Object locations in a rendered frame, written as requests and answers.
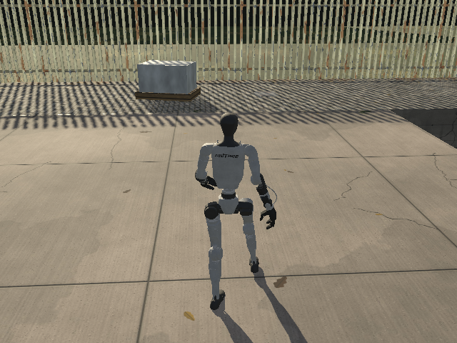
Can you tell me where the robot right forearm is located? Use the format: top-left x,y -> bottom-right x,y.
256,174 -> 274,211

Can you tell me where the robot right upper arm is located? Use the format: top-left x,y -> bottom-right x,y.
243,144 -> 262,185

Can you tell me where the robot left forearm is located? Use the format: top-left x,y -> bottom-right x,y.
195,170 -> 208,184

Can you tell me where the right robot shin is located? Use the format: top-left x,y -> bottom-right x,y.
246,223 -> 256,264

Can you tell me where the robot left upper arm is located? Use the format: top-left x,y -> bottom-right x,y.
196,143 -> 214,179

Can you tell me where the left robot hand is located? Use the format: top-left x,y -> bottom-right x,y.
201,175 -> 217,190

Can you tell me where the right robot hand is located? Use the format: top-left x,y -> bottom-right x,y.
260,208 -> 276,229

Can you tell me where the right robot thigh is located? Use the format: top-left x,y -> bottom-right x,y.
238,198 -> 253,235

